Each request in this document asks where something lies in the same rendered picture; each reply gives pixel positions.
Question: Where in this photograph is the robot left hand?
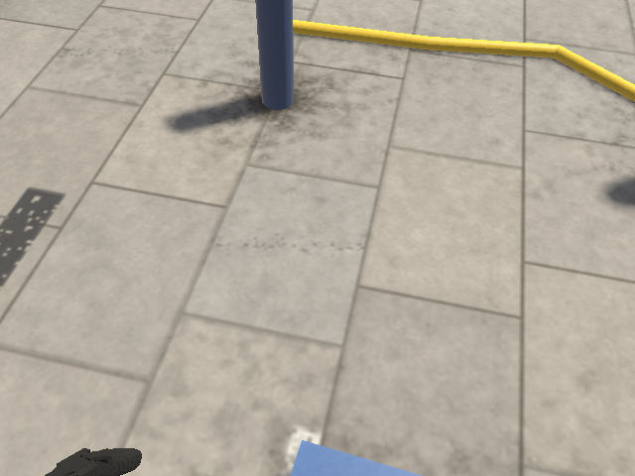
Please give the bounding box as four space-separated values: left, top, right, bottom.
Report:
45 448 142 476

